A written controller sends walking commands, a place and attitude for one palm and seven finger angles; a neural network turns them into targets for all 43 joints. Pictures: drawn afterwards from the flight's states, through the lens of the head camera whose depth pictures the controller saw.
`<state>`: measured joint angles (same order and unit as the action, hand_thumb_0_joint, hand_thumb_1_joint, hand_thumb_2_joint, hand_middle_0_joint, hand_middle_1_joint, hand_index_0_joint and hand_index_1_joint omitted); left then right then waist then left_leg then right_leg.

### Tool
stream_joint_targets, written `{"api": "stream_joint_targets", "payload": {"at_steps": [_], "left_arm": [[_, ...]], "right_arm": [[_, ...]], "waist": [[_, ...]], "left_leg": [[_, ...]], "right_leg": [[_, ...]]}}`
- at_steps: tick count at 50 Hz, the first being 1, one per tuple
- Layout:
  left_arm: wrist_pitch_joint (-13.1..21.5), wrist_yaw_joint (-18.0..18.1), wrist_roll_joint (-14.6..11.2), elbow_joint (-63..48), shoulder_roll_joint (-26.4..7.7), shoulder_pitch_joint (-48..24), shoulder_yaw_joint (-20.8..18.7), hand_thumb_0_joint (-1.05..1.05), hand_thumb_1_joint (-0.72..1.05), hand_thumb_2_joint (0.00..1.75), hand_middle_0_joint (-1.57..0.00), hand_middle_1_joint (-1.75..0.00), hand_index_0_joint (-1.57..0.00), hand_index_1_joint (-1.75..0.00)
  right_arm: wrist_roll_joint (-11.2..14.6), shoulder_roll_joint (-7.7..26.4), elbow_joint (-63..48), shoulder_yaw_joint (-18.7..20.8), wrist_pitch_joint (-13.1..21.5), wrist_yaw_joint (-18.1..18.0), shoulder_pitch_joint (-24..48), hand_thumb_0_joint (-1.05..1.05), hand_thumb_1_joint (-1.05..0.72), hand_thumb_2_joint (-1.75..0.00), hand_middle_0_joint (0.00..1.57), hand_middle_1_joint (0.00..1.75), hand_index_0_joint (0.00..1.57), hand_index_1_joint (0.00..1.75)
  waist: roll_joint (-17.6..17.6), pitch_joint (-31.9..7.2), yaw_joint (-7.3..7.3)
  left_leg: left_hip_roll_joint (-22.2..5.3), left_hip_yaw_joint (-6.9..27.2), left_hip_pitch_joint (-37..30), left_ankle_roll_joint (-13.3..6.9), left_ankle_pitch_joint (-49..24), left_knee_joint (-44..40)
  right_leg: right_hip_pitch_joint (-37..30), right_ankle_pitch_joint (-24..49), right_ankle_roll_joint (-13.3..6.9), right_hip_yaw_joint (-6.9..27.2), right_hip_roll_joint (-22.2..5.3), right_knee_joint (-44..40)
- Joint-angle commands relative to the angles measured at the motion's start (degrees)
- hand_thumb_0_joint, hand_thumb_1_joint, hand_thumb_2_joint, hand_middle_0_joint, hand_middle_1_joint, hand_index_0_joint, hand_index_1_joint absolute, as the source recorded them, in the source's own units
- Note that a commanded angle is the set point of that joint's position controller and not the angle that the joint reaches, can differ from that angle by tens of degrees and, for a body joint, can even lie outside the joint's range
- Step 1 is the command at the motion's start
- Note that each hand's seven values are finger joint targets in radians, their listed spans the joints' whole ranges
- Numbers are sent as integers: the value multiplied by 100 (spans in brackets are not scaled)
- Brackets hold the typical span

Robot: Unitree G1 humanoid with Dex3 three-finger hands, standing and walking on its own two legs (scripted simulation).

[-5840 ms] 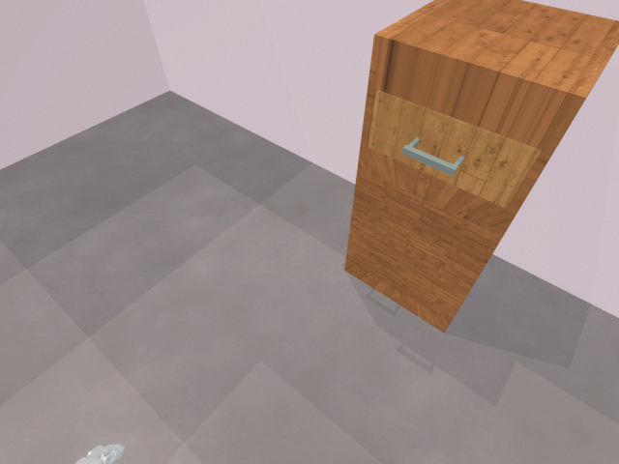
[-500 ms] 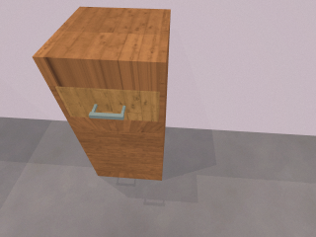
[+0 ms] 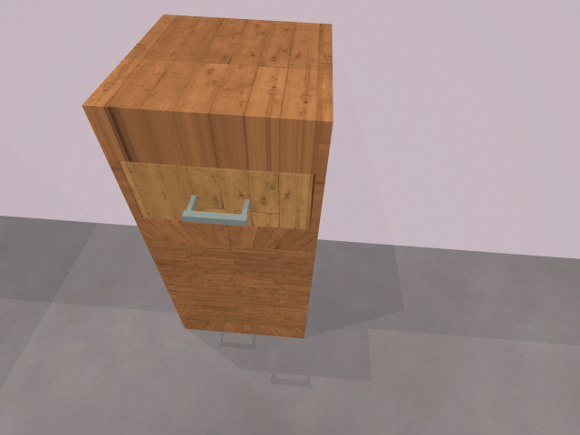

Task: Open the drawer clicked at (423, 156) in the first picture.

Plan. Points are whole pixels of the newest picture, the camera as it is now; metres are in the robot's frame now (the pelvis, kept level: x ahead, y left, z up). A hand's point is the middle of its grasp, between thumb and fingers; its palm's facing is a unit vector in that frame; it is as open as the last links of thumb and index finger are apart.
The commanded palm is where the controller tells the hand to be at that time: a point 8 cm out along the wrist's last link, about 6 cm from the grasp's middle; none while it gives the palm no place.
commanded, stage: raise the hand with hooked fingers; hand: left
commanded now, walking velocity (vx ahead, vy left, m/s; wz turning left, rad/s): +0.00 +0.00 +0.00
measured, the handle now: (217, 210) +0.55 +0.19 -0.07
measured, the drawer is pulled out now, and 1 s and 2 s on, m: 0.00 0.00 0.00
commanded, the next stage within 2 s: move the hooked fingers above the handle in 2.00 s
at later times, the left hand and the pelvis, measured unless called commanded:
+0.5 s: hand (151, 429) +0.14 +0.20 -0.06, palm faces -0.10 -0.14 -0.98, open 8.4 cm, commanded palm +0.14 +0.22 -0.02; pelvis -0.03 -0.03 -0.04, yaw -2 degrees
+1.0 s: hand (143, 358) +0.22 +0.22 -0.01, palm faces -0.02 -0.09 -1.00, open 11.4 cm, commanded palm +0.20 +0.22 +0.05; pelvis -0.02 -0.03 -0.03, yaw +0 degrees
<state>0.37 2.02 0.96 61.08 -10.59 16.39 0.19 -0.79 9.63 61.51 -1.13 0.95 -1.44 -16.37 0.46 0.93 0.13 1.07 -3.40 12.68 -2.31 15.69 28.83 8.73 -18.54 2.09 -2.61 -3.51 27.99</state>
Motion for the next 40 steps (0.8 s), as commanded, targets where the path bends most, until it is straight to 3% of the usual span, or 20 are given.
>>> {"api": "stream_joint_targets", "payload": {"at_steps": [1,4,5,6,7,8,9,10,11,13,14,15,16,19,24,26,29,32,37,40], "left_arm": [[52,7,-11,-84,-431,428,-82,0,90,90,-20,-30,-20,-30],[56,17,-12,-22,-419,439,-81,0,90,90,-20,-30,-20,-30],[156,247,52,57,-514,668,-44,0,90,90,-20,-30,-20,-30],[1023,404,1027,-8621,-2644,-3720,-382,0,88,89,-20,-32,-20,-32],[532,808,1187,-7094,-2070,-910,-332,0,85,88,-20,-33,-20,-33],[-332,1075,1127,-6414,-912,578,218,0,83,87,-21,-34,-21,-34],[-444,1095,1359,-6271,-160,602,751,0,81,86,-21,-36,-21,-36],[-388,1253,1879,-6569,-781,93,443,0,78,85,-21,-37,-21,-37],[-344,1422,2580,-6374,-1391,211,2,0,76,84,-21,-39,-21,-39],[-315,1669,3620,-5952,-1407,1234,-183,0,71,82,-21,-42,-21,-42],[-270,1810,4226,-5604,-1276,1633,-112,0,69,81,-22,-43,-22,-43],[-233,1887,4657,-5316,-771,1992,290,0,67,80,-22,-45,-22,-45],[-147,1929,5050,-5234,-593,2132,469,0,64,79,-22,-47,-22,-47],[257,2116,5743,-5897,-1275,2211,-110,0,57,76,-22,-51,-22,-51],[794,2608,6245,-7217,-2202,480,-905,0,46,71,-23,-58,-23,-58],[1071,2804,6155,-7617,-2298,-207,-1001,0,41,69,-24,-62,-24,-62],[1279,2986,6012,-7860,-2342,-896,-968,0,34,66,-24,-66,-24,-66],[990,2898,5844,-7607,-2310,-738,-840,0,27,63,-25,-70,-25,-70],[44,2248,5547,-7203,-2216,-232,-544,0,15,58,-25,-78,-25,-78],[-133,1820,5397,-7132,-2380,-199,-624,0,8,55,-26,-82,-26,-82]], "right_arm": [[3,645,-105,118,112,-21,-250,0,-90,-90,20,30,20,30],[9,616,-27,120,116,-31,-247,0,-90,-90,20,30,20,30],[76,805,-426,166,122,0,142,0,-90,-90,20,30,20,30],[296,1588,-2231,284,931,-173,-86,0,-90,-90,20,30,20,30],[222,1082,-1963,206,1563,-410,302,0,-90,-90,20,30,20,30],[308,886,-1809,341,1741,-441,473,0,-90,-90,20,30,20,30],[297,732,-1836,310,1778,-417,461,0,-90,-90,20,30,20,30],[184,959,-2142,391,1733,-354,689,0,-90,-90,20,30,20,30],[64,1141,-2294,440,1566,-337,704,0,-90,-90,20,30,20,30],[-90,1130,-2894,481,1228,-210,933,0,-90,-90,20,30,20,30],[-166,1082,-3002,507,970,-143,992,0,-90,-90,20,30,20,30],[-211,1052,-3209,534,750,-57,1189,0,-90,-90,20,30,20,30],[-229,1080,-3343,582,564,54,1297,0,-90,-90,20,30,20,30],[-196,1021,-3731,556,142,263,1688,0,-90,-90,20,30,20,30],[-417,907,-4017,501,-186,184,1667,0,-90,-90,20,30,20,30],[-467,859,-4042,510,-222,147,1641,0,-90,-90,20,30,20,30],[-489,879,-3951,544,-191,97,1588,0,-90,-90,20,30,20,30],[-436,935,-3911,519,-209,103,1580,0,-90,-90,20,30,20,30],[-245,894,-3954,361,-394,-26,1691,0,-90,-90,20,30,20,30],[-201,901,-3876,257,-425,-117,1718,0,-90,-90,20,30,20,30]], "waist": [[-144,60,29],[-102,89,37],[218,472,132],[-1527,-2397,-397],[-2205,-2310,99],[-1740,-1467,-82],[-1128,-748,-153],[-762,-312,-105],[-455,-547,-93],[81,-871,278],[803,-980,371],[1306,-482,417],[1334,-403,500],[882,-993,866],[298,-1656,627],[-199,-1987,444],[-355,-2100,156],[-400,-2172,125],[272,-2078,295],[538,-1854,343]], "left_leg": [[-712,680,-99,-114,-1524,-657],[-712,641,-184,-113,-1784,-603],[-783,624,172,80,-2817,429],[-304,551,-1597,30,-3422,-269],[-656,677,-2364,238,-4327,-443],[-578,765,-1319,455,-3397,-834],[-530,678,-694,339,-2784,-673],[-416,662,-66,272,-1868,-308],[-277,579,370,207,-1038,-10],[-45,460,873,120,-847,439],[-57,377,1218,173,-818,599],[-44,346,1733,194,-392,687],[-21,280,1928,187,-143,815],[97,189,2220,172,-223,1107],[245,204,2167,34,-86,1908],[255,269,1835,21,-9,2342],[239,386,1833,-12,151,2826],[217,377,2017,-14,54,2728],[180,282,2159,-24,-205,1979],[158,268,2142,-4,-225,1615]], "right_leg": [[87,883,-302,158,-195,-330],[77,1033,-295,162,-212,-326],[475,2511,-254,588,-401,-534],[482,2550,-487,301,259,314],[1201,657,-506,-196,328,1035],[1672,-443,-358,-329,402,1473],[1803,-374,-339,-205,338,1239],[1882,-150,-394,-172,327,814],[1850,138,-475,-108,385,508],[1717,187,-583,279,520,491],[1902,-3,-580,246,601,741],[2333,-416,-580,280,629,817],[2510,-538,-603,399,590,849],[2165,69,-673,814,469,1139],[2679,63,-578,1259,341,1423],[3198,-195,-590,1383,291,1530],[3683,-497,-574,1514,297,1560],[3340,-89,-538,1330,333,1613],[1895,1001,-368,1067,315,1283],[1377,1353,-293,1136,232,1037]]}}
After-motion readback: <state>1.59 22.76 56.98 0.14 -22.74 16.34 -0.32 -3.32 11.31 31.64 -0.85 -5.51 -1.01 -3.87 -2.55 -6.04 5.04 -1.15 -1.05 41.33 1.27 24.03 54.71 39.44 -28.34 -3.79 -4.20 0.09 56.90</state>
